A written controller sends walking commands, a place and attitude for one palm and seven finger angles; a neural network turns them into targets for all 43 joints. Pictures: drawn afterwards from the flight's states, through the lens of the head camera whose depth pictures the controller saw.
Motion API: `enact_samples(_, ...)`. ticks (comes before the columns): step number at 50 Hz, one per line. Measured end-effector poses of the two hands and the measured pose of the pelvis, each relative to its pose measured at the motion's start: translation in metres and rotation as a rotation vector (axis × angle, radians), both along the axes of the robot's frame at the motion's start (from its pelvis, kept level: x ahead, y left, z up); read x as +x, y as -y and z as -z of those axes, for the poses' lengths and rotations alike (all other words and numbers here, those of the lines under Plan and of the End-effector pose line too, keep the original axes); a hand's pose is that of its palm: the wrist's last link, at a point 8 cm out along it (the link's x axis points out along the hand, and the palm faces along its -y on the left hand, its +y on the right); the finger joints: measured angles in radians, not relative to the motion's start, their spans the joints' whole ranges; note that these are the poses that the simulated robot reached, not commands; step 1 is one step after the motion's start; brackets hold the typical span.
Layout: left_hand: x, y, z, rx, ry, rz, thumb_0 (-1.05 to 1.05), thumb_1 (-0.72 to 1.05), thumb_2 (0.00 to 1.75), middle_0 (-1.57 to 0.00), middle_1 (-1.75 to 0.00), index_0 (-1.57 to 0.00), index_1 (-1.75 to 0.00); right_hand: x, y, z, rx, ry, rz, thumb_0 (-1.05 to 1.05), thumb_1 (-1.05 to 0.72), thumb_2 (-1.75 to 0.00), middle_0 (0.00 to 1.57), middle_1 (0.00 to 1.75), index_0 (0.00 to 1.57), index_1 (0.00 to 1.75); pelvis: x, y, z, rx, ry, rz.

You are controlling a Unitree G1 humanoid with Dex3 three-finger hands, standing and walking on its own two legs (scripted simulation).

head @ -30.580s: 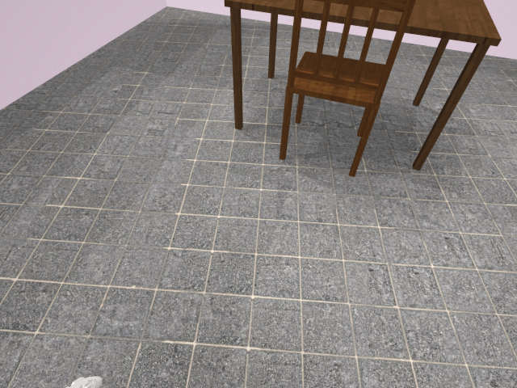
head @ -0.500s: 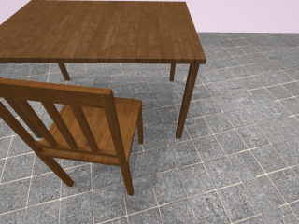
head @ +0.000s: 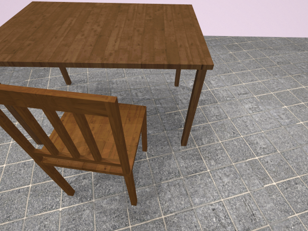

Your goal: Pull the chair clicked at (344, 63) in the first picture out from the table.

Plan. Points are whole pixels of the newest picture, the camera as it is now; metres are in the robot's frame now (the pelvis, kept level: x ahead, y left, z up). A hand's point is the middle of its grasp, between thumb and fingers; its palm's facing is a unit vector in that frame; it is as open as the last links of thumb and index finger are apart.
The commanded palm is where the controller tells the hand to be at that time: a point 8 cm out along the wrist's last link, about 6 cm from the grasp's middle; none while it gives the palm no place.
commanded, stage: come to a stop and stand still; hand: left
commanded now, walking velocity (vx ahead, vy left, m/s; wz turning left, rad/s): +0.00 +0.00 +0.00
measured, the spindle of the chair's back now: (64, 135) +0.42 +0.35 -0.07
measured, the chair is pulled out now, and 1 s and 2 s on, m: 0.22 0.22 0.22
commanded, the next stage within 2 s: look again from close up in 0.02 s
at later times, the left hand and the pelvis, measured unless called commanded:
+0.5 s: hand out of the picture -0.02 +0.16 -0.18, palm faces +0.02 -0.99 -0.17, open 7.3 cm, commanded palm none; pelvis +0.00 +0.00 +0.00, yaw -1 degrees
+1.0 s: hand out of the picture -0.02 +0.16 -0.18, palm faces +0.02 -0.99 -0.16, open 7.3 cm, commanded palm +0.10 +0.21 -0.08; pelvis +0.00 +0.01 +0.00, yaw -1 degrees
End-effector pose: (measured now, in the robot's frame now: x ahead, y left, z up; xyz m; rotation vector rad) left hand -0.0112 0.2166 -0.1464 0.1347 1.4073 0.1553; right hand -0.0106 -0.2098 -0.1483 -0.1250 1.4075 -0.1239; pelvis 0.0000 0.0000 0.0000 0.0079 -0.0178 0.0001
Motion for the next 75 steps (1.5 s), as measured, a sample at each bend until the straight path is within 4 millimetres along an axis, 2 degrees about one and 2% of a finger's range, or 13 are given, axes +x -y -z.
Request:
enact_samples(22,-0.007,0.003,0.001,-0.016,-0.020,0.000,0.00,0.92,0.90,-0.20,-0.30,-0.20,-0.30,-0.015,-0.010,0.000,0.012,-0.035,0.023,0.00,-0.90,-0.90,0.20,0.30,0.20,0.30,0.000,-0.004,0.000,-0.001,0.000,0.008)
enact_samples(50,-0.013,0.007,0.003,-0.025,-0.027,0.004,0.00,0.92,0.90,-0.20,-0.30,-0.20,-0.30,-0.021,-0.014,0.001,0.017,-0.040,0.039,0.00,-0.90,-0.90,0.20,0.30,0.20,0.30,-0.003,-0.005,0.001,-0.009,-0.004,0.014)
enact_samples(52,0.003,-0.008,-0.010,0.016,0.045,-0.058,0.04,0.96,0.90,-0.20,-0.30,-0.20,-0.30,-0.010,-0.008,-0.002,-0.013,0.049,0.025,0.01,-0.91,-0.90,0.20,0.30,0.20,0.30,-0.005,-0.006,0.003,-0.007,0.001,0.010)
enact_samples(54,0.038,-0.029,-0.038,0.084,0.281,-0.073,0.07,0.97,0.89,-0.20,-0.29,-0.20,-0.30,0.007,0.004,-0.007,-0.057,0.192,0.016,0.02,-0.93,-0.90,0.20,0.30,0.20,0.30,-0.007,-0.008,0.006,-0.002,-0.008,-0.009)
enact_samples(56,0.079,-0.036,-0.069,0.103,0.526,-0.067,0.07,0.96,0.89,-0.19,-0.29,-0.20,-0.29,0.031,0.017,-0.013,-0.091,0.340,-0.007,0.03,-0.93,-0.90,0.20,0.30,0.20,0.30,-0.010,-0.011,0.009,-0.003,-0.021,-0.037)
enact_samples(58,0.121,-0.031,-0.099,0.077,0.774,-0.030,0.06,0.93,0.88,-0.19,-0.29,-0.19,-0.29,0.061,0.030,-0.020,-0.124,0.487,-0.042,0.03,-0.93,-0.90,0.20,0.30,0.20,0.30,-0.015,-0.014,0.014,-0.004,-0.047,-0.057)
enact_samples(60,0.158,-0.017,-0.120,0.003,1.010,0.013,0.05,0.88,0.86,-0.18,-0.28,-0.18,-0.28,0.092,0.039,-0.031,-0.154,0.624,-0.078,0.03,-0.92,-0.90,0.20,0.30,0.20,0.30,-0.020,-0.015,0.023,-0.002,-0.088,-0.060)
enact_samples(63,0.188,0.009,-0.131,-0.164,1.286,0.087,0.03,0.81,0.84,-0.17,-0.27,-0.17,-0.28,0.136,0.046,-0.050,-0.181,0.791,-0.135,0.02,-0.92,-0.90,0.20,0.30,0.20,0.30,-0.026,-0.014,0.039,0.005,-0.147,-0.045)
enact_samples(65,0.189,0.022,-0.126,-0.238,1.400,0.168,0.02,0.76,0.82,-0.17,-0.27,-0.17,-0.27,0.162,0.047,-0.061,-0.190,0.875,-0.182,0.02,-0.91,-0.90,0.20,0.30,0.20,0.30,-0.029,-0.012,0.052,0.006,-0.179,-0.038)
enact_samples(68,0.173,0.024,-0.101,-0.270,1.421,0.233,0.01,0.68,0.79,-0.17,-0.26,-0.17,-0.26,0.195,0.041,-0.068,-0.190,0.958,-0.236,0.01,-0.91,-0.90,0.20,0.30,0.19,0.30,-0.032,-0.009,0.073,0.004,-0.217,-0.033)
enact_samples(72,0.136,0.003,-0.068,-0.216,1.302,0.174,0.01,0.57,0.76,-0.17,-0.24,-0.17,-0.25,0.224,0.019,-0.057,-0.149,0.997,-0.290,0.01,-0.91,-0.90,0.20,0.30,0.19,0.30,-0.035,-0.006,0.094,-0.010,-0.246,-0.047)
enact_samples(75,0.116,-0.017,-0.068,-0.130,1.286,0.144,0.01,0.50,0.73,-0.16,-0.23,-0.16,-0.24,0.232,-0.003,-0.038,-0.096,0.984,-0.330,0.01,-0.90,-0.90,0.20,0.30,0.19,0.30,-0.038,-0.005,0.104,-0.035,-0.266,-0.065)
